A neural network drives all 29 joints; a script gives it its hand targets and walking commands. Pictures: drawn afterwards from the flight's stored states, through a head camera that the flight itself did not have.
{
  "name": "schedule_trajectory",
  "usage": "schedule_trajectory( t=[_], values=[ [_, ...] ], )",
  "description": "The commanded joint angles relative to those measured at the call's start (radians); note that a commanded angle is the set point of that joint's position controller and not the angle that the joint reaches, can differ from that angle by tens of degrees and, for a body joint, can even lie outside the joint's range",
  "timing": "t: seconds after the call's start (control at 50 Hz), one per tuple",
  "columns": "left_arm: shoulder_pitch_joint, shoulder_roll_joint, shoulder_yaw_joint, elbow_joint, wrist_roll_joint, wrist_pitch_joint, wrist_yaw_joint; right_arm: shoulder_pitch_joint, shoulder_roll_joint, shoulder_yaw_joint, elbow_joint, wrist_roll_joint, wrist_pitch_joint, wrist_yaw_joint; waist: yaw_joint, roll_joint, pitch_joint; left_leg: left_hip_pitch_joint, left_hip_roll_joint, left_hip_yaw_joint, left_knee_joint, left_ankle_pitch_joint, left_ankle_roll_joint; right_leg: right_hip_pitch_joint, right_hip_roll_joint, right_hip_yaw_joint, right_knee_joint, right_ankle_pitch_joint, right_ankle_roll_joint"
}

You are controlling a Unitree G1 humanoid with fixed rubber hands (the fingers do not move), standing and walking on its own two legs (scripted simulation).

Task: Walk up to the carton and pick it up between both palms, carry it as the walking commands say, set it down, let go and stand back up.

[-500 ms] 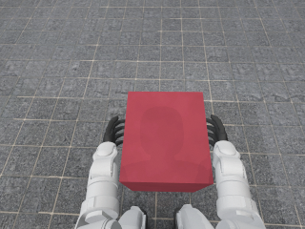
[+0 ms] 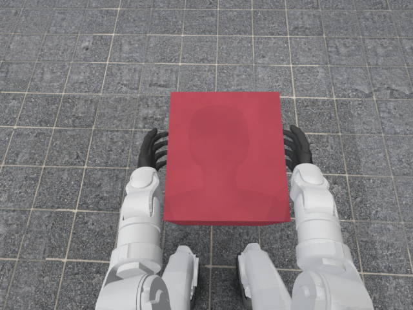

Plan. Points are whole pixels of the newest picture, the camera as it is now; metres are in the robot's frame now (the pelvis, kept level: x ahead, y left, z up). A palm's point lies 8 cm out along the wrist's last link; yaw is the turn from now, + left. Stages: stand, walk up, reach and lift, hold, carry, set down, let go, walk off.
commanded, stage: set down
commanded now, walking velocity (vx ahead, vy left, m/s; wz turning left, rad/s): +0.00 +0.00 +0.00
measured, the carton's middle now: (222, 168) +0.40 -0.02 -0.14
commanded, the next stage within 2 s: none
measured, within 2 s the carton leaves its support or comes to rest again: neither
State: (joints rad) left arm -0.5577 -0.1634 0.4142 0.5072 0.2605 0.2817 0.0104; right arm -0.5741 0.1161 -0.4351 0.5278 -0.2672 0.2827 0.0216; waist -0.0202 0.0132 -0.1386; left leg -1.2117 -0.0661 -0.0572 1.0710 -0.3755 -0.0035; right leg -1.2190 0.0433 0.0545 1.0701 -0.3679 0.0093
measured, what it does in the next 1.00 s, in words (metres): lowers itself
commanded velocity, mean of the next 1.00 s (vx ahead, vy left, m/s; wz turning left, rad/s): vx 0.00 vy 0.00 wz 0.00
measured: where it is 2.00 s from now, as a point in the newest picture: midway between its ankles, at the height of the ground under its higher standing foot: (218, 291)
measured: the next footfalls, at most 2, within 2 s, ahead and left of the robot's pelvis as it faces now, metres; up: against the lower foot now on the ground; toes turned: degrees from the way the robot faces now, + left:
none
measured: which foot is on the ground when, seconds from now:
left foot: down 0.00-1.00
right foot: down 0.00-1.00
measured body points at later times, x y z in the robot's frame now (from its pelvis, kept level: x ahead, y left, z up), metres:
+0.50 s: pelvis -0.01 +0.00 -0.07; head +0.20 -0.01 +0.33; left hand +0.42 +0.13 -0.15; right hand +0.41 -0.18 -0.15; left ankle +0.06 +0.12 -0.64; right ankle +0.06 -0.12 -0.64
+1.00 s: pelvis -0.04 -0.01 -0.15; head +0.22 -0.01 +0.22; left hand +0.44 +0.13 -0.24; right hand +0.44 -0.18 -0.24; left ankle +0.06 +0.12 -0.64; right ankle +0.06 -0.12 -0.64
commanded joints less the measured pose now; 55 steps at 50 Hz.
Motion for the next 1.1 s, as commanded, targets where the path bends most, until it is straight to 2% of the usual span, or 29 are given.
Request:
schedule_trajectory(
  t=[0.0, 0.2, 0.66, 1.08],
  values=[
    [-0.547, -0.941, -0.601, 0.064, -0.126, -0.028, -0.205, -0.494, 0.946, 0.593, 0.083, 0.126, -0.014, 0.232, -0.012, -0.007, -0.734, 0.317, -0.081, 0.01, -0.053, 0.237, -0.009, 0.331, 0.088, -0.018, -0.046, 0.248, -0.004],
    [-0.608, -0.927, -0.607, 0.075, -0.155, -0.043, -0.173, -0.554, 0.936, 0.603, 0.105, 0.151, -0.024, 0.205, -0.008, -0.014, -0.827, 0.182, -0.094, 0.022, 0.067, 0.212, -0.018, 0.219, 0.098, -0.025, 0.067, 0.236, 0.008],
    [-0.835, -0.832, -0.529, 0.164, -0.181, -0.078, -0.113, -0.781, 0.85, 0.537, 0.193, 0.186, -0.064, 0.13, -0.008, -0.014, -0.91, -0.069, -0.117, 0.066, 0.303, 0.118, -0.034, 0.007, 0.116, -0.06, 0.295, 0.16, 0.02],
    [-1.059, -0.774, -0.488, 0.201, -0.209, -0.067, -0.099, -1.002, 0.784, 0.508, 0.221, 0.217, -0.053, 0.119, -0.004, -0.018, -0.993, -0.242, -0.124, 0.106, 0.498, 0.074, -0.04, -0.157, 0.124, -0.095, 0.488, 0.121, 0.026]
  ],
)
